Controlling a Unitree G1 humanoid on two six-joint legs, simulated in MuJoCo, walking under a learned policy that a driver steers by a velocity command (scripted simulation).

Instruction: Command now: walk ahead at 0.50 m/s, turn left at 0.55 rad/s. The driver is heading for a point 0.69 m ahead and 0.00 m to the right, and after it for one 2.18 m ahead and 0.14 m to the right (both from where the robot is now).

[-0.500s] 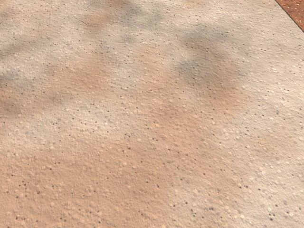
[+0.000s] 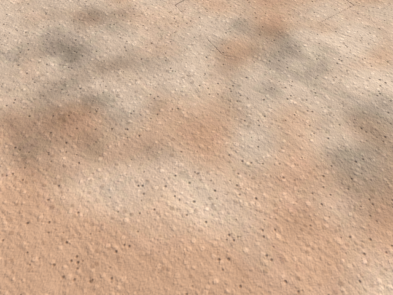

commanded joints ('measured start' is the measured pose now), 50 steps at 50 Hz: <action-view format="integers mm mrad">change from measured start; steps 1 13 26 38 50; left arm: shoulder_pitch -61 -261 -205 -77 17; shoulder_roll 197 85 163 184 162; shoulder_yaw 33 3 14 19 23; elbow -87 -234 -241 -263 -276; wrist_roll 3 28 -3 0 -10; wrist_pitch -2 -52 -67 -33 17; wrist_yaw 8 -18 -85 -39 -13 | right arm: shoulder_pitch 363 224 285 137 56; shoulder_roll -260 -193 -214 -133 -188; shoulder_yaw -107 -52 -42 -7 -29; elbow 20 -52 10 -128 -174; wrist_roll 4 -10 -28 -46 -20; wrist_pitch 2 -42 -20 -66 -109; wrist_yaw -26 -73 -85 -77 -51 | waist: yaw -239 -50 -4 -47 -63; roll -10 24 78 -65 -137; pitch -212 -50 -135 -56 -104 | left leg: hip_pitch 591 322 639 -73 290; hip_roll -16 84 148 43 -36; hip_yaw -119 -316 -162 -147 -158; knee -89 -410 -80 278 -225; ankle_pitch -29 243 801 -83 75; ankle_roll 110 153 22 -165 -101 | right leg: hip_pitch -302 -723 -482 -340 -269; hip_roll -170 -44 94 -91 -40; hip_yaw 42 347 240 625 727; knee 618 443 125 -170 110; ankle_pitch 901 376 396 519 446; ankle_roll -65 17 -173 -329 -197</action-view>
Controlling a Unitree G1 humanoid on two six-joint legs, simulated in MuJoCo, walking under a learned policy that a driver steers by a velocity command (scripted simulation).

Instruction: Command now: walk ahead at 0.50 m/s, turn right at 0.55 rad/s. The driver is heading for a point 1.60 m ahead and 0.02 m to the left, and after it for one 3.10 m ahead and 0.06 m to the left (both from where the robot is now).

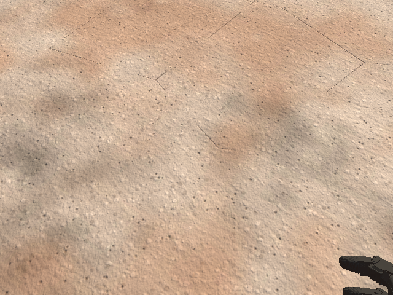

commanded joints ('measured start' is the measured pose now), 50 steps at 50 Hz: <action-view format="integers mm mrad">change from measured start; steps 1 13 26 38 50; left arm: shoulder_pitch -67 -158 41 -277 -198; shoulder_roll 80 62 242 122 88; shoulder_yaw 12 5 63 31 20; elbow -93 -196 -174 -132 -114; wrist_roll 13 7 44 43 51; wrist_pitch -11 10 -36 -42 10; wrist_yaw -1 -24 -30 4 4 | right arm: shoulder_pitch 211 203 323 260 288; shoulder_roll -191 -144 -137 -67 -308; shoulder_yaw -71 -60 -23 -32 -110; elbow -31 42 123 62 -65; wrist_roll -16 -14 0 4 -33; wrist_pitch -29 2 44 130 129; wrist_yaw -13 -14 -7 -21 -7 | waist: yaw -180 -105 65 -134 -138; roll -99 52 -48 -132 258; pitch -182 12 -265 -57 -270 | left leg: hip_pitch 460 361 176 -28 562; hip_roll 130 275 143 119 403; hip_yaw -83 -23 131 58 -504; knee -4 -285 415 488 -31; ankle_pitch -37 34 108 -163 550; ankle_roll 103 229 70 -39 434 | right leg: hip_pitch -163 -659 266 -134 -544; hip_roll -154 -238 -328 -400 -87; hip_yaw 135 -122 -48 -296 -238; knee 243 605 94 -207 800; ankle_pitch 344 198 495 730 -356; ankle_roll -57 85 -99 -154 144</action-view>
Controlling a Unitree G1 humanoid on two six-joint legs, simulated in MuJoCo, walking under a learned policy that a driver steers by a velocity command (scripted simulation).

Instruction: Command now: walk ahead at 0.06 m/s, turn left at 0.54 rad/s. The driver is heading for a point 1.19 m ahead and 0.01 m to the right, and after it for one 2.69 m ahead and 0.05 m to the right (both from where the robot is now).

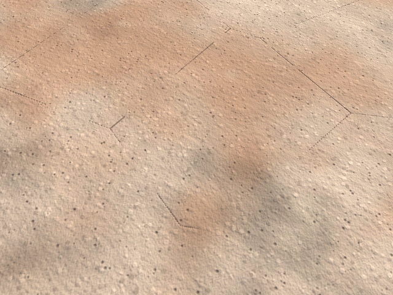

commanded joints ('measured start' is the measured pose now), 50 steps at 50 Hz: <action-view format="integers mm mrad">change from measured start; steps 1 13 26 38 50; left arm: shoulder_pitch -10 -35 137 245 70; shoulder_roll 111 72 133 116 21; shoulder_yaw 18 10 10 15 -15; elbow -91 -77 -34 -28 -147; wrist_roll -5 -2 -11 -31 -21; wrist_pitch -3 14 -55 -26 -24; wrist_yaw -3 9 -10 -3 -39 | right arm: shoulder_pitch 151 10 -36 8 101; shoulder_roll -231 -174 -110 -94 -88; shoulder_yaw -59 -48 -20 -32 -24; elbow -64 -110 -106 -87 33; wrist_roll -12 11 3 40 3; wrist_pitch -32 -2 -90 -143 -133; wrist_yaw -2 -55 -28 -12 -22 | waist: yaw -74 -16 18 -39 -24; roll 165 143 -129 -150 95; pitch -297 -195 55 -81 16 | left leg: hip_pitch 497 200 -367 398 372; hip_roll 346 142 13 -4 249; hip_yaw -541 -426 -114 -75 -95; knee -237 -309 345 -248 -480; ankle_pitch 614 -48 -77 51 201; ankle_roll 334 171 -62 -48 132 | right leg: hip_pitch -394 -179 177 -25 -490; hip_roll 89 112 -156 -22 -30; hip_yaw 234 259 653 530 257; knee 517 18 -641 -400 212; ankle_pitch -208 134 -60 253 316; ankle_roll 11 18 -255 -176 -33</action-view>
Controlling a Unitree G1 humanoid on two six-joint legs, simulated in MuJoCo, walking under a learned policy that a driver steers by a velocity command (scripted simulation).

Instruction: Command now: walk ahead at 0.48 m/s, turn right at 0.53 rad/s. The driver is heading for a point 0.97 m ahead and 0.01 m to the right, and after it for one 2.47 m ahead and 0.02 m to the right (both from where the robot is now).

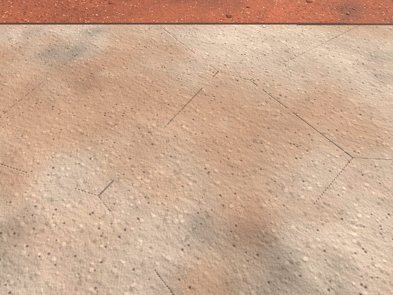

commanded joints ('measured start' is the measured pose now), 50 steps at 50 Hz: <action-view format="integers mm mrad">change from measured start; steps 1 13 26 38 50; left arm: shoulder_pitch -58 154 -3 56 -47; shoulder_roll -5 311 81 166 65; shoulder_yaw -16 78 4 29 -23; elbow -98 -107 -28 38 -86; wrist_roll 7 -4 45 21 45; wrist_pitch -11 5 -81 -7 -71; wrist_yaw -19 -21 -8 36 6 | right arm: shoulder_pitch -74 146 -105 -189 -72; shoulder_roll -147 -57 -114 -132 -189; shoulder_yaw -34 21 5 -2 -26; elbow -53 -70 -37 -146 -145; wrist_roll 3 -14 28 24 17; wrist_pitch -20 -6 24 22 21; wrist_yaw -6 -2 3 70 1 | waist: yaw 14 65 50 36 53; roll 138 -256 19 -45 79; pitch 69 -329 37 -18 -4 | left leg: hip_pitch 4 -595 -594 -462 -159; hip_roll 264 11 138 -29 145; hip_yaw -112 -1 -183 31 -378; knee -156 1036 594 317 -65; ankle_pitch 263 -363 308 76 399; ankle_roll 170 -39 -33 96 305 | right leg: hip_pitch -99 1057 492 818 42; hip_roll -43 -236 -95 -173 -10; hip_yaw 21 649 -38 -197 0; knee -138 -628 -938 -601 -94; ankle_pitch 137 -135 325 1101 -32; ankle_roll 10 -409 -203 -127 65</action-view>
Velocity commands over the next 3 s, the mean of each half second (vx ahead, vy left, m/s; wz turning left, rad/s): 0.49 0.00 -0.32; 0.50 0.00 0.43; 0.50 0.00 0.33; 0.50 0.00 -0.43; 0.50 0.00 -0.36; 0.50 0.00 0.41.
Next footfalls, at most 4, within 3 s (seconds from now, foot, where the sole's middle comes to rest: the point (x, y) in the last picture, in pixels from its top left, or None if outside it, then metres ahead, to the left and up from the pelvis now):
0.24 right None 0.29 -0.16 -0.78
0.80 left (194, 257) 0.63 0.00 -0.78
1.24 right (233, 186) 0.93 -0.17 -0.78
1.68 left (163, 162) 1.06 0.12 -0.78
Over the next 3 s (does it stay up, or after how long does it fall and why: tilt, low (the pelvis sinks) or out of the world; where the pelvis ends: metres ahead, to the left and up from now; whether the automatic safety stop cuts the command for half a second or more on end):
stays up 1.67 -0.04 0.00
